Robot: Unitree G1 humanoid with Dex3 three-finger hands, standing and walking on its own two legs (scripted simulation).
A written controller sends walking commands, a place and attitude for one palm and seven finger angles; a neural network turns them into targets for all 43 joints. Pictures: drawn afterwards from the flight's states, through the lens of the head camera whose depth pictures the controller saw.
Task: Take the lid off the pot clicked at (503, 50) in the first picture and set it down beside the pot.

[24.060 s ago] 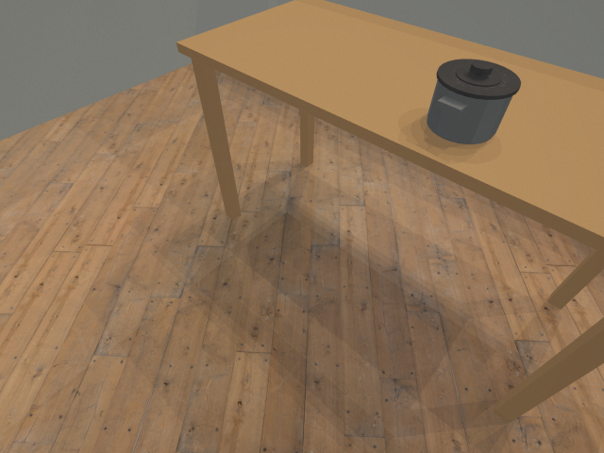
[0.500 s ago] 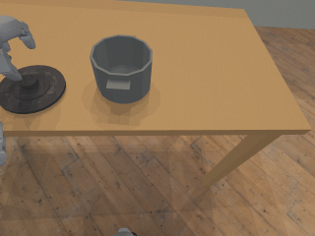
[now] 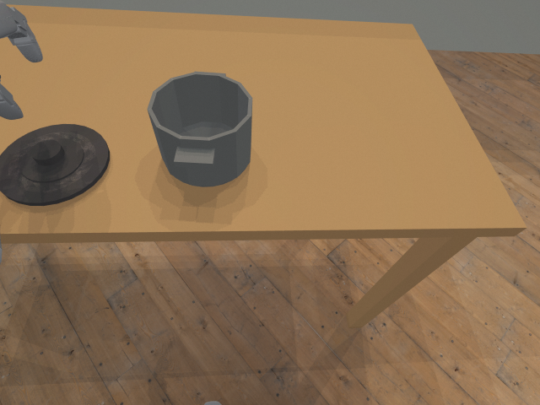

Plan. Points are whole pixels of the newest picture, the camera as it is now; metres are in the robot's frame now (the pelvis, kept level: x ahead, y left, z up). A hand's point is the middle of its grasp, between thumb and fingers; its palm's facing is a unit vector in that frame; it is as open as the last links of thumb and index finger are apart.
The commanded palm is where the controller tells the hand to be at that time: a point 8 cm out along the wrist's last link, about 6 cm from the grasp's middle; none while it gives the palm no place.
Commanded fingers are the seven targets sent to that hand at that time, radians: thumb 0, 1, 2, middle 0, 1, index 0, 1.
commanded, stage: raise the empty hand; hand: left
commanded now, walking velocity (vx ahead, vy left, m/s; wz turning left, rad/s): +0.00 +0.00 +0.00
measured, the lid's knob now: (47, 152) +0.49 +0.31 +0.07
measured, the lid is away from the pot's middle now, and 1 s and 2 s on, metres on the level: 0.24 0.24 0.24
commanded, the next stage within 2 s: draw the hand back to the body in 0.38 s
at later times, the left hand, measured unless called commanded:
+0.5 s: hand out of the picture +0.49 +0.32 +0.24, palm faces -0.28 -0.14 -0.95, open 11.0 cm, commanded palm +0.50 +0.31 +0.30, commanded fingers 0.00 -0.05 0.72 -0.38 -0.80 -0.38 -0.80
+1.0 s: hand out of the picture +0.45 +0.30 +0.23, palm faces -0.14 -0.20 -0.97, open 11.0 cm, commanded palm +0.41 +0.29 +0.29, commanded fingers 0.00 -0.05 0.72 -0.38 -0.80 -0.38 -0.80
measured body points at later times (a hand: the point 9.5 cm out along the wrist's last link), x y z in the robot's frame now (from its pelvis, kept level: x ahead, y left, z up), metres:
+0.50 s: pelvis +0.01 -0.01 +0.01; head +0.09 +0.00 +0.45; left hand +0.50 +0.32 +0.29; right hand +0.04 -0.29 -0.12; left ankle +0.03 +0.08 -0.72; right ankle -0.04 -0.15 -0.72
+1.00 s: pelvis +0.00 -0.01 +0.01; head +0.05 -0.02 +0.45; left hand +0.45 +0.30 +0.28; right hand +0.12 -0.27 -0.11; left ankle +0.03 +0.08 -0.72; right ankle -0.04 -0.15 -0.72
